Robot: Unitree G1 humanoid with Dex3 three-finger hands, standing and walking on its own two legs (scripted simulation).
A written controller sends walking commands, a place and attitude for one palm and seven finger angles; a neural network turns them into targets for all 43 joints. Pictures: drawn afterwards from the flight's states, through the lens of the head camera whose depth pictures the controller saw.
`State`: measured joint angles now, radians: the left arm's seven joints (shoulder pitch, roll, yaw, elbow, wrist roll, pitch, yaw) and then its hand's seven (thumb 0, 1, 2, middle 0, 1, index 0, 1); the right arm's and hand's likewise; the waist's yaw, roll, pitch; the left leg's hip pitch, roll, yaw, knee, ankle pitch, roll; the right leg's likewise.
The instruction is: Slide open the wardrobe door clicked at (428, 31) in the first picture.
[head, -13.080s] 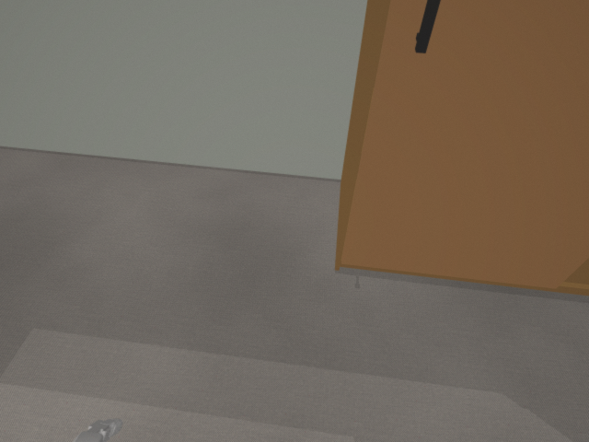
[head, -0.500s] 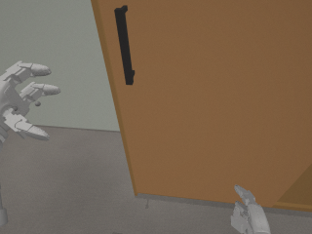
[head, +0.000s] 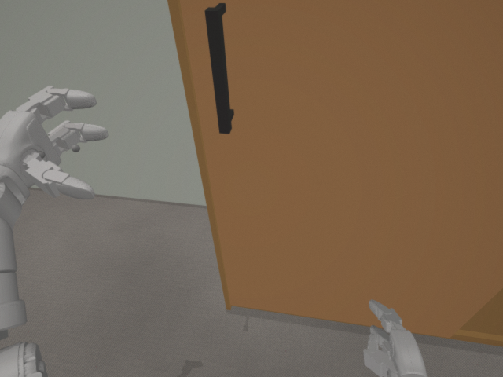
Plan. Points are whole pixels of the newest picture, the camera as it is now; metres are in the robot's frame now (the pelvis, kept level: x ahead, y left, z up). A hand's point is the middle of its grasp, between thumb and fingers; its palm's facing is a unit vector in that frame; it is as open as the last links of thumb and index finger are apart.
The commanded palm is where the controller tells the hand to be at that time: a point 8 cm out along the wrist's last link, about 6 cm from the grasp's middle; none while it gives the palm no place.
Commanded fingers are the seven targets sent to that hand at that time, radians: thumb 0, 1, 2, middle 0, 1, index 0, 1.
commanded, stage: move the hooked fingers beside the handle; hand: left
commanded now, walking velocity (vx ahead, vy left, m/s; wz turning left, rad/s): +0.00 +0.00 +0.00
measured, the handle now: (223, 73) +0.54 +0.13 +0.26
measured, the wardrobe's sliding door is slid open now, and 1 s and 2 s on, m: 0.00 0.00 0.00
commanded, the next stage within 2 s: none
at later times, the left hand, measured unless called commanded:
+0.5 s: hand (134, 124) +0.37 +0.22 +0.25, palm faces -0.02 -1.00 -0.07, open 14.0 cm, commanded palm +0.34 +0.27 +0.26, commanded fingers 0.00 -0.50 0.30 -0.30 -1.20 -0.30 -1.20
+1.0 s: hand (164, 104) +0.43 +0.20 +0.25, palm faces -0.01 -1.00 -0.03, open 14.0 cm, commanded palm +0.41 +0.25 +0.25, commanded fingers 0.00 -0.50 0.30 -0.30 -1.20 -0.30 -1.20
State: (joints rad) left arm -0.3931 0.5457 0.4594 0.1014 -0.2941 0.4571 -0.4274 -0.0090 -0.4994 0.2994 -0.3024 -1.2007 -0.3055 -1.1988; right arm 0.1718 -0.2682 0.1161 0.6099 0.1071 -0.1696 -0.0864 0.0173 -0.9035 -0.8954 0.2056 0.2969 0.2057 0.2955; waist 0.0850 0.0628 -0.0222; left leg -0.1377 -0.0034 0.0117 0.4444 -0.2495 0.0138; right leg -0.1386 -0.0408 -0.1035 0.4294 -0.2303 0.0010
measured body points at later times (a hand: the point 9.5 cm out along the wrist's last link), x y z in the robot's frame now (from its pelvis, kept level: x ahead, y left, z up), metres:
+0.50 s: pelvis +0.01 -0.01 +0.00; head -0.01 -0.03 +0.45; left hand +0.36 +0.28 +0.26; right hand +0.20 -0.24 -0.08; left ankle +0.00 +0.11 -0.74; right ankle +0.00 -0.12 -0.74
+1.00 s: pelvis +0.01 +0.00 +0.00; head +0.00 -0.02 +0.45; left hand +0.42 +0.25 +0.26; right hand +0.16 -0.26 -0.09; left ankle +0.00 +0.11 -0.74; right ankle +0.00 -0.12 -0.74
